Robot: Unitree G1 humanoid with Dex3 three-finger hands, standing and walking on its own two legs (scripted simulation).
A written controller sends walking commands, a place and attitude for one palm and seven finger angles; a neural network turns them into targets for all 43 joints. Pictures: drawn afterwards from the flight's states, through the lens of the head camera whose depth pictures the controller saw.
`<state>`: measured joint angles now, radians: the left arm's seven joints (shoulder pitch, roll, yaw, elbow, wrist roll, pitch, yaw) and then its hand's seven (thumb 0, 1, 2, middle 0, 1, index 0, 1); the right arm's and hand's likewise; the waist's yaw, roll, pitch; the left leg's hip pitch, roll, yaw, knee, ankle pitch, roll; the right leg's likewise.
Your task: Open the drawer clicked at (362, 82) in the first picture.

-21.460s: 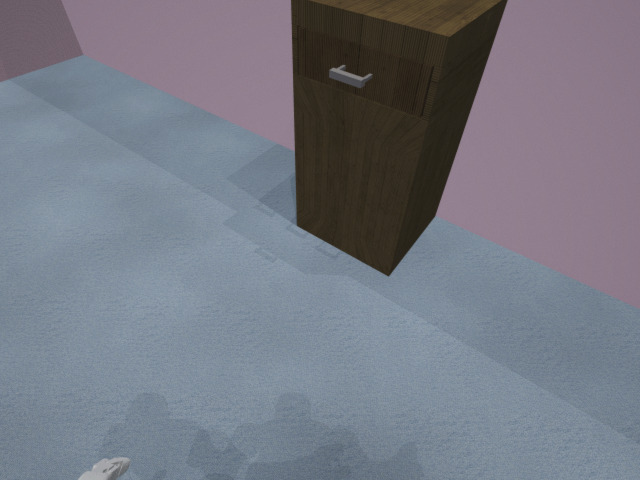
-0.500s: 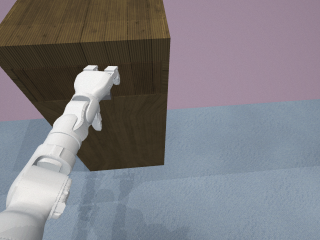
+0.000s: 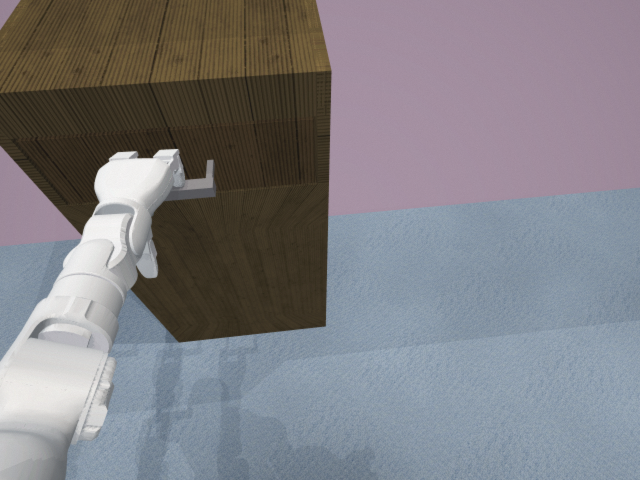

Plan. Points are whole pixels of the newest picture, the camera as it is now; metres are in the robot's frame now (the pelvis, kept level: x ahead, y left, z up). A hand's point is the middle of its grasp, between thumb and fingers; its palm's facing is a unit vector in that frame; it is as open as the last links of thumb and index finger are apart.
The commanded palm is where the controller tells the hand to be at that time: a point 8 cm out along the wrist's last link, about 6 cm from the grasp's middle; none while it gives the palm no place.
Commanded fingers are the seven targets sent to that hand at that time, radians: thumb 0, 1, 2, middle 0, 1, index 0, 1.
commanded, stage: lower the fingers behind the handle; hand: left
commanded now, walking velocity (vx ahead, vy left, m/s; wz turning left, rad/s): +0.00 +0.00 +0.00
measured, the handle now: (180, 179) +0.55 +0.21 +0.02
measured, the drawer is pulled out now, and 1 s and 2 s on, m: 0.00 0.00 0.00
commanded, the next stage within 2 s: close the thumb around the handle in 1.30 s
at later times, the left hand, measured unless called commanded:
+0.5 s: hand (174, 204) +0.49 +0.20 +0.03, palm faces -0.08 -0.01 -1.00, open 13.8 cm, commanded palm +0.46 +0.21 +0.07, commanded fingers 0.00 -0.50 0.30 -0.30 -1.20 -0.30 -1.20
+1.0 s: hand (183, 215) +0.49 +0.20 -0.01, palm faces -0.05 +0.00 -1.00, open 13.8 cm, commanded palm +0.47 +0.21 +0.04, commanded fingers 0.00 -0.50 0.30 -0.30 -1.20 -0.30 -1.20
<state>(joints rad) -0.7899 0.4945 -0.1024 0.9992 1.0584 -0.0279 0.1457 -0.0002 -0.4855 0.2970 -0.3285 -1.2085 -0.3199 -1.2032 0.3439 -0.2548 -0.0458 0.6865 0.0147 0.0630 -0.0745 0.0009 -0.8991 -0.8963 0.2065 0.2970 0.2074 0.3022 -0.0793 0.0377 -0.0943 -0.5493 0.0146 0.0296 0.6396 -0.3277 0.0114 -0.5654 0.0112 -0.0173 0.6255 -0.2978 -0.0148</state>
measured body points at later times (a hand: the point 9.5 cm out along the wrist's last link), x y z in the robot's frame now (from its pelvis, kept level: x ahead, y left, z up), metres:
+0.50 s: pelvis -0.01 +0.02 -0.01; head +0.08 +0.01 +0.43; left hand +0.49 +0.20 +0.08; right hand -0.01 -0.24 -0.15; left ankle -0.02 +0.11 -0.72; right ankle +0.00 -0.11 -0.72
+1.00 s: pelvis -0.01 +0.01 -0.03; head +0.10 +0.01 +0.41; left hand +0.49 +0.20 +0.05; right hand +0.00 -0.27 -0.15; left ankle -0.02 +0.11 -0.72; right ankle +0.00 -0.11 -0.72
